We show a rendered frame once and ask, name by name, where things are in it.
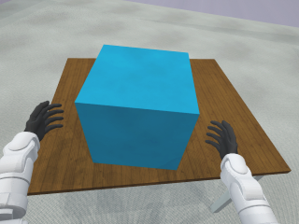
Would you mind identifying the robot left hand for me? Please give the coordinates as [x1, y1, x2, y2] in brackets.
[24, 101, 64, 142]

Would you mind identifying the carton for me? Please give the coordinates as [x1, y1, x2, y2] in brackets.
[75, 44, 200, 170]

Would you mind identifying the robot left forearm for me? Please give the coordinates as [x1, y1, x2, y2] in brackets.
[0, 132, 40, 221]

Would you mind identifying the robot right hand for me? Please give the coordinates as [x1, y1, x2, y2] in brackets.
[205, 120, 238, 160]

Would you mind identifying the table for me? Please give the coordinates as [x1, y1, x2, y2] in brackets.
[27, 58, 291, 213]

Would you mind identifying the robot right forearm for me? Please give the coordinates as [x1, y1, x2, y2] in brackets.
[220, 153, 279, 224]

